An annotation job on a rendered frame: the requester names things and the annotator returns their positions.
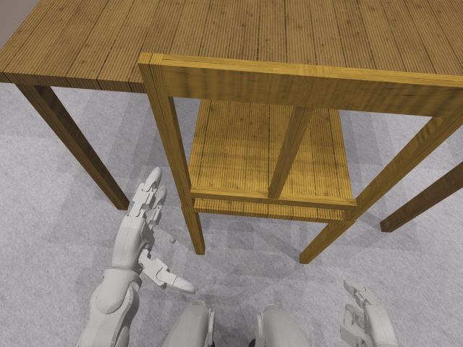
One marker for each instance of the robot thigh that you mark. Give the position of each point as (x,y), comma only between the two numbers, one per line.
(193,328)
(275,328)

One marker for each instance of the robot right hand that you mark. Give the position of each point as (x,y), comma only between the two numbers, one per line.
(373,327)

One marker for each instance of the chair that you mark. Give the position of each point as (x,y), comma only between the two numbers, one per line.
(268,141)

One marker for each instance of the right robot thigh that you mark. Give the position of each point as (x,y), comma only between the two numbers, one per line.
(275,328)

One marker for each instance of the robot left hand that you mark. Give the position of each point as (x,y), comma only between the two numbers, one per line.
(136,231)

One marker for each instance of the left robot forearm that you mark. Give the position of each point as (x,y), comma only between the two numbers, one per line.
(113,306)

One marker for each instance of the left robot thigh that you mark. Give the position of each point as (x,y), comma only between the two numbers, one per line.
(193,328)

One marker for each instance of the table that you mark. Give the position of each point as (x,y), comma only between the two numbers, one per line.
(96,45)

